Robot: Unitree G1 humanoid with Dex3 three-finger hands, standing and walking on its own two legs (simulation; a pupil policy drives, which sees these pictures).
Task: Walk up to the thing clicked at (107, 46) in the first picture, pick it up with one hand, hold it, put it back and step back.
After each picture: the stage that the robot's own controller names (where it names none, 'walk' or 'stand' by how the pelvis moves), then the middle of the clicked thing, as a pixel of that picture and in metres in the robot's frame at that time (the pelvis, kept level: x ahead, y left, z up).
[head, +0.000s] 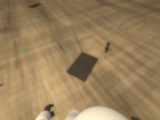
stand; (106, 47) +1.40 -0.29 -0.66
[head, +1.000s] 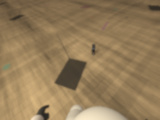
walk; (93, 49) +1.30 +0.08 -0.63
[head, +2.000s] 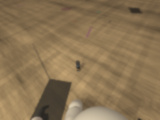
walk; (78, 66) +0.82 +0.27 -0.64
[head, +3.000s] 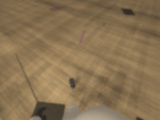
walk; (72, 83) +0.48 +0.24 -0.63
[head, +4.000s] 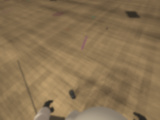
stand; (72, 95) +0.35 +0.24 -0.65
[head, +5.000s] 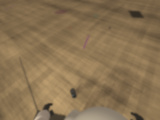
stand; (73, 93) +0.36 +0.22 -0.66
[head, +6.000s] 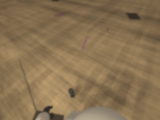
stand; (71, 93) +0.38 +0.25 -0.66
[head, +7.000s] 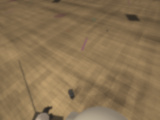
stand; (71, 94) +0.37 +0.25 -0.66
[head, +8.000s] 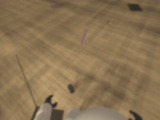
go down; (71, 89) +0.38 +0.25 -0.65
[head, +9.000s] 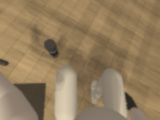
go down; (52, 50) +0.44 +0.29 -0.22
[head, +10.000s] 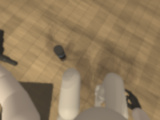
close in; (61, 54) +0.44 +0.28 -0.26
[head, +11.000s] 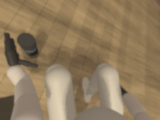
close in; (30, 48) +0.42 +0.32 -0.16
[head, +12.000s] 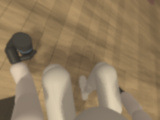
lift; (25, 48) +0.41 +0.32 -0.16
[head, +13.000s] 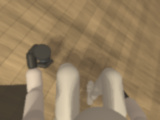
lift; (43, 56) +0.33 +0.31 -0.11
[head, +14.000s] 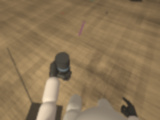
lift; (64, 69) +0.32 +0.19 +0.05
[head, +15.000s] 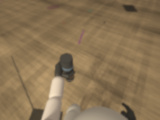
hold; (68, 69) +0.33 +0.17 +0.04
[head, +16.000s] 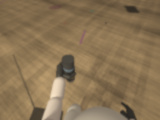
hold; (69, 70) +0.33 +0.17 +0.03
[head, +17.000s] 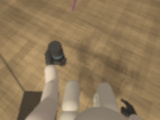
crouch; (59, 56) +0.41 +0.23 -0.03
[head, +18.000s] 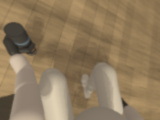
lower; (24, 43) +0.46 +0.31 -0.16
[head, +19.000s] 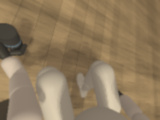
lower; (14, 43) +0.44 +0.33 -0.16
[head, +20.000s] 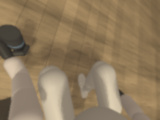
lower; (17, 44) +0.43 +0.34 -0.16
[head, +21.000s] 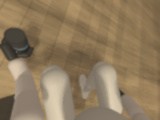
lower; (22, 46) +0.42 +0.33 -0.16
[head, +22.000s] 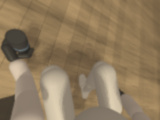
rest; (22, 47) +0.42 +0.32 -0.16
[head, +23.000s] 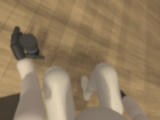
withdraw; (32, 49) +0.42 +0.30 -0.17
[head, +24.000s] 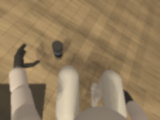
stand; (58, 52) +0.44 +0.27 -0.21
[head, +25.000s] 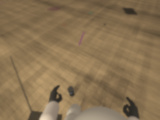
stand; (71, 92) +0.37 +0.21 -0.58
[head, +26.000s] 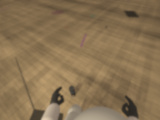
stand; (72, 91) +0.40 +0.22 -0.60
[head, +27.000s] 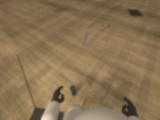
stand; (73, 91) +0.39 +0.21 -0.60
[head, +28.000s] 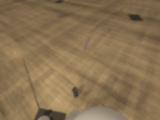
walk; (75, 93) +0.40 +0.21 -0.66
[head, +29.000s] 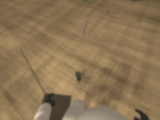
walk; (78, 77) +0.51 +0.19 -0.64
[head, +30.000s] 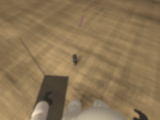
walk; (75, 60) +0.80 +0.25 -0.63
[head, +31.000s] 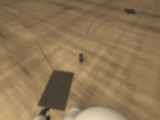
stand; (80, 58) +1.03 +0.23 -0.64
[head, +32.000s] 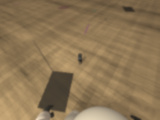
stand; (79, 59) +1.00 +0.23 -0.66
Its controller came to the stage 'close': yes
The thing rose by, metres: 0.68
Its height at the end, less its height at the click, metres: +0.00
